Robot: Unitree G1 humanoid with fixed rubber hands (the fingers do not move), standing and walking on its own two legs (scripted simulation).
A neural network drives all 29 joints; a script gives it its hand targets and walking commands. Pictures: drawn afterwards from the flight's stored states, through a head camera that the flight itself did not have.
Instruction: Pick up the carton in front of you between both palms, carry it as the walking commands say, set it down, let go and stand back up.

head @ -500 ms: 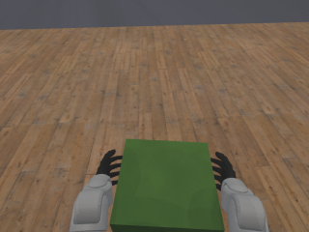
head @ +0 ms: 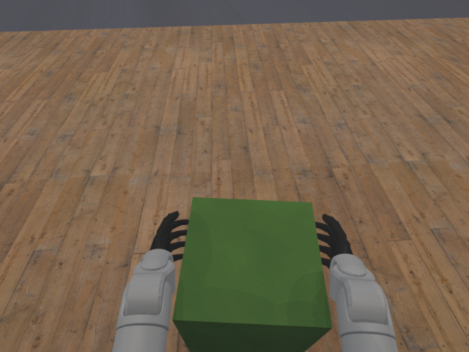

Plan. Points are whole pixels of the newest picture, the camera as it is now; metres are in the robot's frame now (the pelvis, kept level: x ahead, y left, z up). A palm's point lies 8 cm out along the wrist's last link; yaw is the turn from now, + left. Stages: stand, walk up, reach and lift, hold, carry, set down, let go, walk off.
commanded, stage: carry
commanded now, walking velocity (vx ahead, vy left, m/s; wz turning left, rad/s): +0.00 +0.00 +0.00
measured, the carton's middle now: (247, 282) +0.27 +0.00 -0.04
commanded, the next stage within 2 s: hold in 0.28 s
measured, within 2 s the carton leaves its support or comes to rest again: neither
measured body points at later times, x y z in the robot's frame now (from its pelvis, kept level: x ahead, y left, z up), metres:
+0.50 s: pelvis -0.01 +0.00 +0.01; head -0.01 +0.00 +0.46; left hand +0.27 +0.18 +0.03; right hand +0.29 -0.13 +0.03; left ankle -0.04 +0.10 -0.74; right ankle +0.05 -0.14 -0.74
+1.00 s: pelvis -0.05 -0.04 +0.00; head -0.09 -0.06 +0.45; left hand +0.24 +0.15 +0.04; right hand +0.28 -0.15 +0.04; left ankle -0.04 +0.10 -0.73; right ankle +0.04 -0.13 -0.73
